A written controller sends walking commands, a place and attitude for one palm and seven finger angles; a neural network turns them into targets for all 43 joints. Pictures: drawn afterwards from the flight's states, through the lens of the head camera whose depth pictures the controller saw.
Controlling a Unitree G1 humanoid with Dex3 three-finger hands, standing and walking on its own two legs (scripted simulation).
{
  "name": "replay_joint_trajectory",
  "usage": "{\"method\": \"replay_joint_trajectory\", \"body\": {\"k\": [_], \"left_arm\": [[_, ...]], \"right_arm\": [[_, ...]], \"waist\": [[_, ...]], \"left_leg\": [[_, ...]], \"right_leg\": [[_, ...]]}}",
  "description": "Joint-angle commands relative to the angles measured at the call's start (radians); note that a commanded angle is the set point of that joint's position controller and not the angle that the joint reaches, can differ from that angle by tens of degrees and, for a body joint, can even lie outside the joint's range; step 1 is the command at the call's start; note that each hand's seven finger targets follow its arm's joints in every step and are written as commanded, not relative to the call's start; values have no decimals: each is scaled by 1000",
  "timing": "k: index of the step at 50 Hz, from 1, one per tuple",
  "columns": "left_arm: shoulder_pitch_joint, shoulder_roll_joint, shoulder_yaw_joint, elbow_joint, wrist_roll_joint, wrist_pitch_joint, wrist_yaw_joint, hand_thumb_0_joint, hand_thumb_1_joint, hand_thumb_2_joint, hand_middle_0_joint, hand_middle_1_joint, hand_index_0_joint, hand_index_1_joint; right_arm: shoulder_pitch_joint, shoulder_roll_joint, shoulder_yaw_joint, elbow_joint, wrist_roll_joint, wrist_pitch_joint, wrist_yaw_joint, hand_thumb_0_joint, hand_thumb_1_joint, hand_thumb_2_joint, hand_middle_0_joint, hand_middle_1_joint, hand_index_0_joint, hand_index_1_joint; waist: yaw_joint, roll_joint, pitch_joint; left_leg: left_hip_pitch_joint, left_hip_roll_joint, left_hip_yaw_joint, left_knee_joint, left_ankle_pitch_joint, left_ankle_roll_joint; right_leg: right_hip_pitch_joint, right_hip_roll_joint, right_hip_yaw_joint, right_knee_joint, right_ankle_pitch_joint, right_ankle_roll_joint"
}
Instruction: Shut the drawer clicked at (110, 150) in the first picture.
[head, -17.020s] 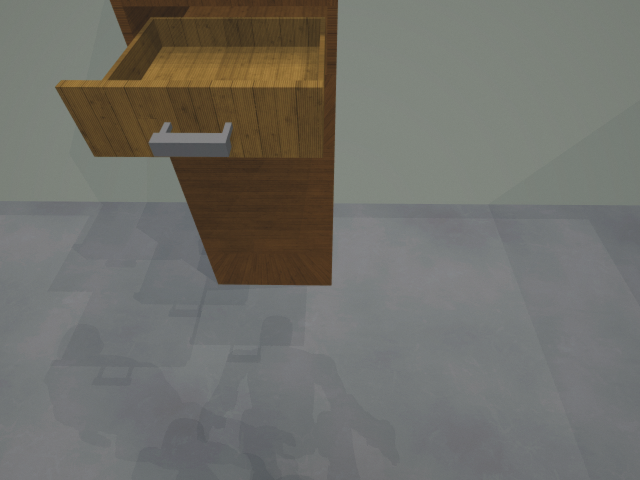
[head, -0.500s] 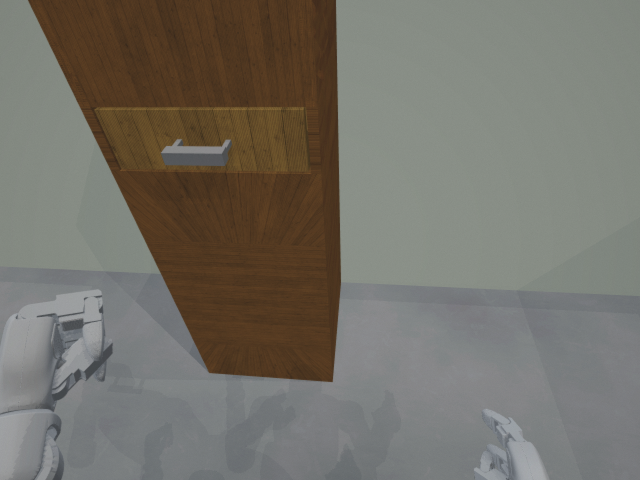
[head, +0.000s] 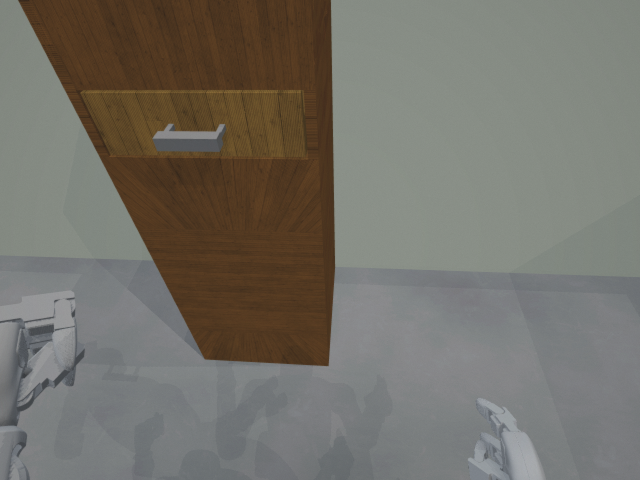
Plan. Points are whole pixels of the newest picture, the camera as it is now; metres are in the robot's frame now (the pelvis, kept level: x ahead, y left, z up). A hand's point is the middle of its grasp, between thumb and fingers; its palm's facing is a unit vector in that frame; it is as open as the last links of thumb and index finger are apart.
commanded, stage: step back with the hand held close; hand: left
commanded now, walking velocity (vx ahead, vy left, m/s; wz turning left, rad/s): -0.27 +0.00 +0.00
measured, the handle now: (192, 135) +0.62 +0.28 +0.13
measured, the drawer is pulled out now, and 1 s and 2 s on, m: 0.00 0.00 0.00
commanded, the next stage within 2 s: stop stepping back and stand still in 1.00 s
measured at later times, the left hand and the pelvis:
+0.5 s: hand (23, 431) +0.12 +0.26 +0.15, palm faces +0.38 -0.81 -0.45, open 3.2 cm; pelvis -0.07 +0.02 -0.02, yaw +0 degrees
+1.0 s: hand out of the picture +0.05 +0.23 +0.16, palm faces +0.26 -0.86 -0.44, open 3.3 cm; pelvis -0.15 +0.02 -0.02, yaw -3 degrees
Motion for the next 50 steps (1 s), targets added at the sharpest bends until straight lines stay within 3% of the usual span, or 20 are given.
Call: {"method": "replay_joint_trajectory", "body": {"k": [1, 6, 10, 19, 23, 25, 28, 30, 31, 32, 35, 39, 41, 42, 43, 44, 46, 48, 49, 50], "left_arm": [[42, 163, 99, -185, -13, -66, 23, 0, 900, 900, -1400, -1600, -1400, -1600], [98, 208, 147, -272, -17, -77, 32, 0, 900, 900, -1400, -1600, -1400, -1600], [110, 213, 155, -308, -12, -82, 37, 0, 900, 900, -1400, -1600, -1400, -1600], [45, 189, 150, -272, 16, -106, 52, 0, 900, 900, -1400, -1600, -1400, -1600], [4, 187, 123, -295, 18, -124, 71, 0, 900, 900, -1400, -1600, -1400, -1600], [-3, 197, 123, -318, 16, -128, 85, 0, 900, 900, -1400, -1600, -1400, -1600], [-9, 204, 136, -366, 14, -137, 95, 0, 900, 900, -1400, -1600, -1400, -1600], [5, 202, 174, -371, 37, -145, 96, 0, 900, 900, -1400, -1600, -1400, -1600], [-13, 215, 184, -360, 47, -140, 97, 0, 900, 900, -1400, -1600, -1400, -1600], [-19, 222, 184, -365, 44, -143, 93, 0, 900, 900, -1400, -1600, -1400, -1600], [68, 200, 176, -302, 23, -143, 89, 0, 900, 900, -1400, -1600, -1400, -1600], [89, 155, 102, -326, -6, -130, 72, 0, 900, 900, -1400, -1600, -1400, -1600], [52, 192, 106, -347, -12, -149, 59, 0, 900, 900, -1400, -1600, -1400, -1600], [34, 220, 120, -352, -13, -158, 59, 0, 900, 900, -1400, -1600, -1400, -1600], [-1, 250, 138, -370, -22, -167, 64, 0, 900, 900, -1400, -1600, -1400, -1600], [-13, 291, 186, -372, -24, -178, 73, 0, 900, 900, -1400, -1600, -1400, -1600], [18, 261, 172, -358, -24, -165, 59, 0, 900, 900, -1400, -1600, -1400, -1600], [33, 271, 186, -380, -25, -132, 48, 0, 900, 900, -1400, -1600, -1400, -1600], [22, 268, 176, -381, -30, -121, 40, 0, 900, 900, -1400, -1600, -1400, -1600], [71, 263, 179, -340, -33, -123, 39, 0, 900, 900, -1400, -1600, -1400, -1600]], "right_arm": [[-109, -114, -63, -175, 9, -18, -17, 0, -900, -900, 200, 300, 200, 300], [-108, -111, -78, -213, 18, 3, -22, 0, -900, -900, 200, 300, 200, 300], [-105, -115, -81, -227, 16, 4, -27, 0, -900, -900, 200, 300, 200, 300], [-77, -127, -88, -225, 16, -29, -31, 0, -900, -900, 200, 300, 200, 300], [-42, -118, -87, -200, 15, -42, -27, 0, -900, -900, 200, 300, 200, 300], [-45, -101, -76, -188, 9, -45, -31, 0, -900, -900, 200, 300, 200, 300], [-51, -120, -70, -196, 7, -55, -42, 0, -900, -900, 200, 300, 200, 300], [-69, -133, -74, -206, 0, -74, -51, 0, -900, -900, 200, 300, 200, 300], [-54, -110, -76, -202, -4, -79, -47, 0, -900, -900, 200, 300, 200, 300], [-49, -99, -84, -192, -3, -83, -40, 0, -900, -900, 200, 300, 200, 300], [-64, -88, -85, -186, 2, -105, -27, 0, -900, -900, 200, 300, 200, 300], [-73, -92, -76, -155, -2, -112, -3, 0, -900, -900, 200, 300, 200, 300], [-53, -90, -71, -127, -2, -103, 6, 0, -900, -900, 200, 300, 200, 300], [-41, -79, -69, -110, 3, -92, 6, 0, -900, -900, 200, 300, 200, 300], [-65, -65, -61, -105, 5, -90, -2, 0, -900, -900, 200, 300, 200, 300], [-76, -58, -54, -101, -7, -94, -11, 0, -900, -900, 200, 300, 200, 300], [-68, -66, -69, -112, 12, -107, -23, 0, -900, -900, 200, 300, 200, 300], [-92, -81, -61, -145, 15, -81, -40, 0, -900, -900, 200, 300, 200, 300], [-108, -97, -63, -153, 17, -77, -39, 0, -900, -900, 200, 300, 200, 300], [-70, -97, -64, -142, 12, -82, -25, 0, -900, -900, 200, 300, 200, 300]], "waist": [[-7, -35, -116], [-1, -47, -222], [0, -1, -185], [-25, -55, -53], [-37, -171, -46], [-39, -192, -67], [-39, -15, -62], [-28, 250, -74], [-31, 206, -70], [-28, 146, -84], [-14, 30, -76], [-29, 156, -75], [-32, 63, -113], [-33, -91, -155], [-25, -203, -173], [-15, -186, -186], [-26, -266, -237], [-28, -122, -224], [-19, 9, -218], [-20, 122, -273]], "left_leg": [[13, 28, -56, -47, 232, 24], [1, 56, -74, -29, 418, 23], [-91, 81, -103, -59, 361, 29], [-405, 86, -131, -86, -266, 67], [-161, 2, -87, 207, -259, 21], [-54, 1, -88, 253, -207, 12], [-166, 66, -187, 24, -286, 39], [-536, 262, -444, -344, -625, 118], [-592, 300, -483, -389, -604, 146], [-549, 299, -445, -366, -529, 148], [-393, 232, -319, -258, -312, 131], [-256, 159, -223, -280, -252, 32], [-119, 92, -130, -128, -59, -27], [5, 37, -59, 71, 30, -37], [79, 7, -22, 215, 39, -40], [44, 1, -14, 292, -23, -38], [7, -11, -26, 241, 61, -20], [81, 33, -38, 41, 624, 3], [164, 92, -117, -2, 877, 30], [250, 185, -217, -44, 1088, 75]], "right_leg": [[-47, -90, 86, -27, 150, 13], [13, -73, 67, 97, 295, 24], [5, -54, 66, 162, 213, 29], [-9, -82, 153, 158, -36, 16], [-368, -198, 261, -49, -371, -52], [-472, -229, 240, -55, -388, -65], [-381, -116, 150, 113, -336, -10], [-39, 38, 73, 552, -216, 45], [-16, 45, 101, 730, -229, 44], [-51, 40, 117, 794, -261, 38], [-117, 23, 89, 587, -318, 26], [-76, 42, 9, 164, -343, -4], [-109, -39, 88, -72, -194, -45], [-224, -156, 196, -96, -51, -84], [-328, -242, 220, -93, 78, -102], [-317, -280, 202, -53, 275, -107], [-186, -218, 123, 76, 471, -61], [-148, -93, 44, 223, 553, 36], [-209, -20, 25, 311, 325, 59], [-266, 31, 57, 436, -129, 45]]}}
